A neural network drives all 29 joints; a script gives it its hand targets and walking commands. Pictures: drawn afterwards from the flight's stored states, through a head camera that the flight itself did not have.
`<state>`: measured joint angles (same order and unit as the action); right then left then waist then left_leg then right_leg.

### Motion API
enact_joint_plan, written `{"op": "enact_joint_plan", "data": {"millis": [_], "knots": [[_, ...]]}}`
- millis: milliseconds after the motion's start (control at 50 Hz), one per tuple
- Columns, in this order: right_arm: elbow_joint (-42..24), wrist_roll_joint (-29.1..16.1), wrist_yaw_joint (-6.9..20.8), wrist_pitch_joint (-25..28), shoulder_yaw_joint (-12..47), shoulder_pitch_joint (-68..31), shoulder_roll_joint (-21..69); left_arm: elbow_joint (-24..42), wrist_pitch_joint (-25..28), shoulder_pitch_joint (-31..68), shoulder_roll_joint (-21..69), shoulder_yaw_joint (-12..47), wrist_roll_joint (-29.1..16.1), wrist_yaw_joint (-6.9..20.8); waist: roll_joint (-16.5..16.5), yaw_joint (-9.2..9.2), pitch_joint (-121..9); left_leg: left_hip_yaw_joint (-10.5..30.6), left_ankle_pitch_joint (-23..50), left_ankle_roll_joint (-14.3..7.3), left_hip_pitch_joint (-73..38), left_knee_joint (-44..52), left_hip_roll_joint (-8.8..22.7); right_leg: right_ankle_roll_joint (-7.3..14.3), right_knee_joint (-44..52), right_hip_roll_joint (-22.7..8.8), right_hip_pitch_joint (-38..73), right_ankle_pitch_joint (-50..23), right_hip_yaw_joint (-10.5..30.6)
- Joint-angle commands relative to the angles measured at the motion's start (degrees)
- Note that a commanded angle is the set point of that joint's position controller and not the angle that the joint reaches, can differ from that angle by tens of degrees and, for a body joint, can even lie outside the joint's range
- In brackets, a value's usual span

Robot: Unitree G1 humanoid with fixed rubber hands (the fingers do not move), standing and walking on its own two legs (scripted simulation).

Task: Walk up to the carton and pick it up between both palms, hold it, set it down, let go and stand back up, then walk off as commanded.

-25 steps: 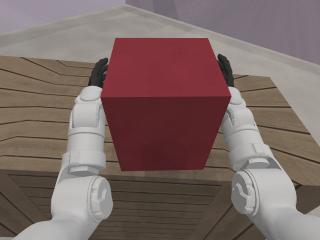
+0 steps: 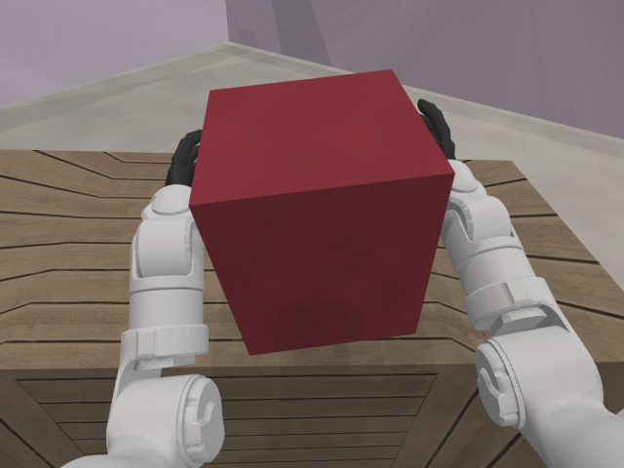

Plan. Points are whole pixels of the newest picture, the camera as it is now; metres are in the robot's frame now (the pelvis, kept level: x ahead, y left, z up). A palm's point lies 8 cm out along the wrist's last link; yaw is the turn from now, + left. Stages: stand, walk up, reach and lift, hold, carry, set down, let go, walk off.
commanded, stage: reach and lift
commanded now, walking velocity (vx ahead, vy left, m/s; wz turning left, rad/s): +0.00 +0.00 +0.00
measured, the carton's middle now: (317, 218) +0.35 -0.02 +0.19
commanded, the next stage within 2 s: hold in 0.96 s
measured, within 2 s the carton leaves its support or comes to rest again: neither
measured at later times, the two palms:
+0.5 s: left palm (194, 160) +0.39 +0.12 +0.25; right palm (453, 137) +0.39 -0.18 +0.28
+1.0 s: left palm (161, 161) +0.38 +0.15 +0.26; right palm (430, 112) +0.39 -0.15 +0.31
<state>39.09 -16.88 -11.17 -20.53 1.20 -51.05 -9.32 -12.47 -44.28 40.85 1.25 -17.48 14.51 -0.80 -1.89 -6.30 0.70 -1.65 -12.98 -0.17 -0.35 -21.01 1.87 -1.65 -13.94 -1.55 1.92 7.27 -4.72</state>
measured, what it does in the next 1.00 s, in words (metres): stands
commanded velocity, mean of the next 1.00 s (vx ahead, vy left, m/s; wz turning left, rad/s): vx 0.00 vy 0.00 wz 0.00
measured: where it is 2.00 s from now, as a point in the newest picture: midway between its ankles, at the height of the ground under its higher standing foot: outside the picture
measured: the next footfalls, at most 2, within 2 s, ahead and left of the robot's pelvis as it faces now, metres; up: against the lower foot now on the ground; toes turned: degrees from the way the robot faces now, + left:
none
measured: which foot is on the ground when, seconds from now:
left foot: down 0.00-1.00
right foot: down 0.00-1.00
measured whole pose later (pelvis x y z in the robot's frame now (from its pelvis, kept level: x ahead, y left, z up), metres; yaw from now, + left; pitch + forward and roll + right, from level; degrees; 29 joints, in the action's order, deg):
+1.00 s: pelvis +0.00 +0.00 +0.00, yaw +1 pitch -5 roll -2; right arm 42.0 -23.0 -14.7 -32.7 1.6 -62.3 -12.1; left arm -15.3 -52.3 48.6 -3.3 -17.2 11.8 0.5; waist -1.7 -5.9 -4.9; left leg 1.3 -13.4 0.2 4.5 -22.8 1.5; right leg -1.2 -14.8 -0.6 -1.8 7.9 -3.9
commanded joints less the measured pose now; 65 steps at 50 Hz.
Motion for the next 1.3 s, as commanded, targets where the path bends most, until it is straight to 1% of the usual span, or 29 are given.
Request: {"op": "enact_joint_plan", "data": {"millis": [0,20,40,60,80,160,200,340,360,400,480,560,580,620,640,680,720,760,820,920,960,1000,1020,1080,1120,1200,1240,1260,1280], "knots": [[-14.86,-5.09,5.07,0.03,14.96,-42.33,38.82,8.23,3.85,49.28,29.24,26.89,-9.41,7.6,4.83,-0.66,-22.44,0.65,21.46,4.03,0.52,2.06,-4.09,0.0,-2.03,6.46,6.95,-12.5,0.48],[-15.31,-4.71,5.14,-0.25,14.85,-43.33,39.4,6.97,3.44,48.5,29.27,26.22,-8.81,7.55,4.81,0.01,-22.07,0.59,20.92,3.74,0.88,2.45,-4.06,-0.33,-2.06,6.41,6.26,-12.31,0.46],[-13.93,-3.91,5.4,-0.56,13.93,-42.81,38.67,7.34,3.61,50.73,29.55,27.09,-9.5,7.62,5.04,-1.28,-22.68,0.79,18.76,3.74,1.08,2.66,-4.09,-0.17,-2.15,6.5,6.11,-10.98,0.16],[-13.9,-4.58,5.63,-0.5,13.46,-44.55,39.94,6.76,3.87,52.15,29.83,27.11,-9.53,7.46,6.36,-0.34,-22.9,0.56,16.95,3.51,1.72,3.26,-3.92,0.02,-1.98,6.18,5.81,-9.43,0.7],[-11.65,-3.6,5.82,-1.19,11.31,-43.21,39.24,5.38,3.44,52.45,30.18,27.25,-9.85,7.3,6.33,-1.69,-21.05,0.85,13.02,3.77,3.14,4.43,-3.73,0.18,-1.93,6.4,4.83,-6.59,0.55],[-10.05,-3.64,6.58,-1.5,10.59,-46.92,40.82,3.75,4.33,56.52,30.21,26.84,-11.65,6.92,7.21,-0.97,-25.65,1.2,8.99,3.02,5.54,4.94,-3.56,0.39,-2.61,5.59,5.79,-5.86,1.29],[-7.27,-3.76,6.72,-2.12,9.65,-48.01,40.44,1.61,4.98,59.25,29.39,25.29,-12.21,6.66,6.23,-1.47,-28.01,1.51,7.84,2.78,5.42,4.67,-3.69,0.25,-2.52,5.44,4.89,-4.67,1.5],[-6.93,-6.97,5.33,-4.18,13.59,-51.85,43.91,-4.38,5.33,59.24,25.75,18.81,-11.28,7.2,0.1,1.84,-28.78,1.3,9.2,0.08,7.37,4.3,-4.7,-1.04,-2.19,4.88,7.27,-6.96,2.7],[-3.65,-6.03,5.01,-5.01,11.92,-51.62,42.89,-8.9,4.7,57.76,24.16,15.63,-9.91,7.52,-0.84,2.01,-23.98,0.86,5.79,-0.38,9.55,4.88,-5.04,-1.09,-1.14,4.2,6.57,-4.43,3.35],[-7.1,-7.45,4.66,-5.23,14.16,-52.29,45.27,-6.32,5.18,58.9,23.31,15.3,-10.36,7.54,-1.69,3.36,-28.85,0.66,8.59,-0.77,9.27,4.51,-5.32,-1.75,-2.11,4.13,9.0,-8.15,3.5],[-11.76,-12.36,2.28,-6.87,17.99,-50.82,44.42,-3.43,3.71,55.67,23.35,16.78,-10.78,8.13,-1.47,2.55,-31.67,1.14,16.98,0.35,5.92,1.82,-6.4,-2.75,-3.69,4.93,12.98,-22.66,3.67],[-15.35,-13.83,0.75,-8.8,18.6,-50.31,45.34,1.05,2.43,55.15,23.52,17.31,-11.08,9.17,-1.9,2.41,-31.39,1.38,16.02,-0.32,5.84,1.92,-6.35,-3.59,-3.95,5.12,12.99,-22.2,3.79],[-14.09,-13.78,0.7,-9.59,17.55,-48.11,43.38,2.82,1.95,56.14,23.55,18.31,-10.84,9.09,0.46,1.34,-28.94,1.6,17.4,0.91,5.07,1.71,-6.29,-3.24,-4.0,5.24,11.56,-22.76,3.18],[-15.32,-14.42,0.56,-9.93,16.99,-51.07,42.85,2.17,1.04,56.92,23.98,19.2,-11.46,9.5,0.95,1.18,-28.12,1.83,16.15,1.1,5.63,1.42,-6.14,-2.85,-3.55,5.64,10.03,-19.6,2.93],[-13.47,-13.39,0.79,-10.5,15.88,-49.26,42.14,3.7,0.79,58.84,24.32,20.32,-11.56,9.44,2.12,-0.43,-26.2,1.97,15.2,1.37,5.39,1.98,-6.03,-2.67,-3.25,5.8,8.41,-17.22,2.44],[-12.48,-12.83,1.27,-11.15,14.71,-48.91,41.9,3.4,0.46,58.53,25.05,20.89,-11.87,9.45,2.62,-0.05,-24.93,1.83,14.79,2.06,5.19,2.35,-5.44,-1.85,-2.77,6.18,6.93,-13.98,2.46],[-14.8,-13.44,1.55,-11.11,15.23,-49.67,41.4,6.46,0.06,58.42,26.86,23.63,-12.86,8.93,4.71,-0.29,-27.49,2.34,19.16,3.17,4.69,1.51,-5.28,-1.53,-3.62,6.78,8.21,-16.67,1.98],[-11.16,-13.17,2.09,-11.89,13.94,-49.48,39.34,5.7,-0.4,60.14,26.79,24.39,-13.1,8.77,6.81,-1.14,-25.52,2.85,17.51,3.94,4.93,1.82,-4.87,-0.93,-3.44,6.9,6.34,-13.47,2.0],[-11.17,-13.37,2.58,-12.0,13.62,-48.8,38.62,7.82,-0.66,59.78,28.61,26.13,-13.61,8.33,8.62,-1.61,-28.25,3.31,22.09,4.8,2.02,0.85,-4.15,-0.59,-3.62,7.18,6.11,-15.36,1.93],[-11.14,-14.43,2.92,-12.95,14.4,-48.43,37.35,7.14,-1.74,57.58,28.95,25.57,-12.58,8.29,8.12,-1.27,-27.99,3.61,26.35,5.95,1.0,-0.11,-3.74,0.21,-3.53,7.91,6.98,-16.55,1.82],[-13.23,-16.03,3.44,-12.44,14.46,-49.55,37.9,11.35,-1.69,60.05,30.01,27.68,-13.8,7.72,10.27,-1.51,-31.06,4.16,27.65,6.21,0.11,-0.38,-3.53,0.59,-4.14,8.05,6.1,-17.06,1.89],[-8.68,-15.48,3.75,-13.47,13.62,-48.18,37.24,10.85,-1.48,61.81,29.13,26.32,-12.95,7.18,10.5,-1.49,-28.13,4.06,28.43,6.52,0.42,-0.4,-3.38,0.86,-3.56,8.01,5.02,-16.18,2.11],[-11.74,-15.57,4.09,-12.95,13.68,-49.93,37.29,12.25,-1.74,62.33,29.41,26.67,-13.11,7.17,9.9,-0.71,-30.24,3.95,28.61,6.44,0.04,-0.53,-3.28,0.69,-3.79,8.14,5.4,-15.68,1.85],[-9.69,-15.51,4.13,-13.68,14.55,-51.44,38.73,5.63,-2.62,59.61,26.4,21.36,-10.58,7.57,5.15,1.99,-25.69,2.92,18.07,4.26,5.88,1.74,-4.06,0.06,-3.4,7.38,6.89,-11.95,2.19],[-7.79,-14.91,4.15,-13.89,14.16,-51.0,38.7,3.19,-2.85,60.0,25.99,21.11,-10.4,7.92,4.93,2.3,-23.29,2.72,14.92,3.77,7.98,2.57,-4.11,0.32,-3.18,6.77,5.83,-10.02,3.13],[-8.52,-14.7,3.76,-13.63,14.02,-56.1,41.21,-0.49,-2.51,62.12,24.36,18.13,-10.88,8.69,0.15,3.77,-25.36,1.63,10.81,1.66,9.73,3.53,-4.51,-0.51,-2.79,6.31,4.97,-8.18,3.64],[-11.2,-15.66,3.14,-13.57,15.21,-57.76,42.43,-0.78,-2.15,62.93,25.76,19.71,-13.02,8.49,-0.04,3.25,-29.49,2.02,13.8,1.88,8.63,2.27,-4.86,-0.59,-3.19,6.33,6.5,-11.82,3.78],[-9.61,-15.73,3.0,-13.53,14.33,-57.23,42.69,0.96,-1.65,64.94,26.45,20.77,-13.51,8.25,2.06,2.79,-30.43,2.28,15.21,2.1,8.25,1.74,-4.99,-0.38,-3.51,6.6,6.16,-12.81,4.12],[-7.08,-15.32,3.01,-14.07,13.12,-57.31,41.86,-1.2,-1.55,66.02,24.45,18.59,-12.4,8.4,1.42,3.13,-27.78,2.06,11.42,1.8,9.27,2.37,-5.03,-0.76,-2.95,6.24,5.12,-9.74,4.15]]}}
